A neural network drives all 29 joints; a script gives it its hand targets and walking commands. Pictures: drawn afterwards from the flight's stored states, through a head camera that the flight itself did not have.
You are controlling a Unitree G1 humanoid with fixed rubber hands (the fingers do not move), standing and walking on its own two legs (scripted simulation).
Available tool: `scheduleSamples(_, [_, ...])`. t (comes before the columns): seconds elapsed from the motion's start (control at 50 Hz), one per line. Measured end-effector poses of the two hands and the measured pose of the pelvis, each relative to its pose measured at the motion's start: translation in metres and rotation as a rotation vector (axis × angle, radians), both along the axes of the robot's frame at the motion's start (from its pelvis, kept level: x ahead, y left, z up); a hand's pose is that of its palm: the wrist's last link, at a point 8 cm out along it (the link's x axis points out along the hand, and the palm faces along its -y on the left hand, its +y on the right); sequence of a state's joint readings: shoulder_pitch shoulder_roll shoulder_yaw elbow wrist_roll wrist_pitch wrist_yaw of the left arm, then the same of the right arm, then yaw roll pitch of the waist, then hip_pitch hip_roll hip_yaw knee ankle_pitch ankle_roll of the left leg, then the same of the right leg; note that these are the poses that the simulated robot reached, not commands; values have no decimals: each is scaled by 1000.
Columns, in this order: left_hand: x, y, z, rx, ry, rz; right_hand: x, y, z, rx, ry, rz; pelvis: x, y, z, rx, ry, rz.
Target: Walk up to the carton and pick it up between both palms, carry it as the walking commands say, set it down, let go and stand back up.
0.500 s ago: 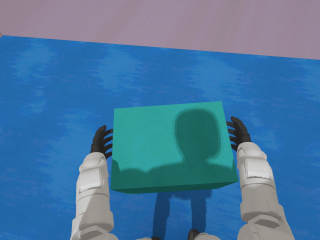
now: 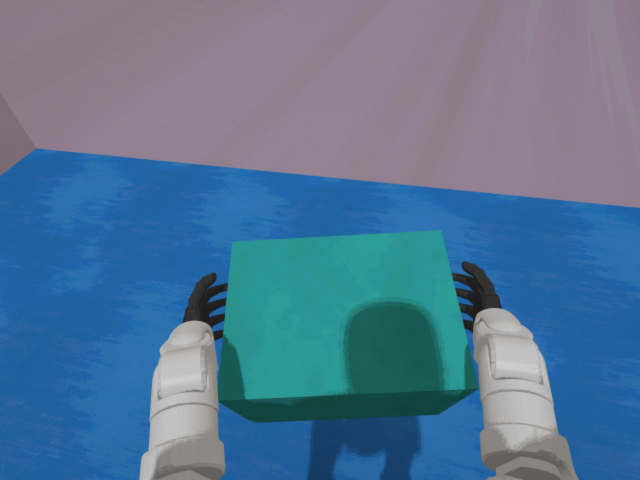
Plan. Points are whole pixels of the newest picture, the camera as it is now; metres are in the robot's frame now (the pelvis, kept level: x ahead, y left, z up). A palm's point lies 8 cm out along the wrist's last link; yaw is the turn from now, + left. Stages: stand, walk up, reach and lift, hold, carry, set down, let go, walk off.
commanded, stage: reach and lift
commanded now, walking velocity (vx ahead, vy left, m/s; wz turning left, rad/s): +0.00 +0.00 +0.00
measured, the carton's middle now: (340, 332) +0.32 +0.00 -0.03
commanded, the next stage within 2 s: hold in 0.88 s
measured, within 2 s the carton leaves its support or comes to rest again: neither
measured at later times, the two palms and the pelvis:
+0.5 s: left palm (194, 326) +0.29 +0.19 +0.05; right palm (484, 317) +0.29 -0.18 +0.05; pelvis +0.01 +0.01 +0.00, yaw +0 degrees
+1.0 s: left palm (198, 328) +0.29 +0.19 +0.05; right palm (488, 325) +0.29 -0.18 +0.04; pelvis +0.01 +0.01 +0.00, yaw +0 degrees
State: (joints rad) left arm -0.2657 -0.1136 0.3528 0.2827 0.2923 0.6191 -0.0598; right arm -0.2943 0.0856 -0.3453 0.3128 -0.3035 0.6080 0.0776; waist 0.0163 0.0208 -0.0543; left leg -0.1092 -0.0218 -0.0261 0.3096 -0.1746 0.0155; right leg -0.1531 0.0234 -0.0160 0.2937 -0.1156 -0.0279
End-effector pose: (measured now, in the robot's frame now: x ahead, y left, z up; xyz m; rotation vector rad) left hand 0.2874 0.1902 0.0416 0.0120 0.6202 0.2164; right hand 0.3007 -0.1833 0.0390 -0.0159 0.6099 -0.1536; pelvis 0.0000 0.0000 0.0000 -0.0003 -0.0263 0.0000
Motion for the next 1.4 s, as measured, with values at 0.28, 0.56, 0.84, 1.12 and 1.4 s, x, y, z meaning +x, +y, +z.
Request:
scheduleSamples(0.28, [-4,0,9,3,7,-3,-9,1,11,-10,8,-14,3,2,2,-2,-61,-1])
scheduleSamples(0.56, [1,4,10,9,9,2,-6,6,9,-17,14,-15,10,6,3,-4,-53,3])
scheduleSamples(0.84, [2,0,6,10,9,-7,-10,2,5,-22,17,-34,14,7,3,-5,-46,-1])
scheduleSamples(1.12, [-3,-1,7,14,7,-9,-17,3,5,-19,15,-42,9,6,3,-3,-56,-2])
scheduleSamples(1.4, [-3,1,7,10,3,-21,-18,3,7,-19,14,-37,3,4,2,-2,-63,-1])
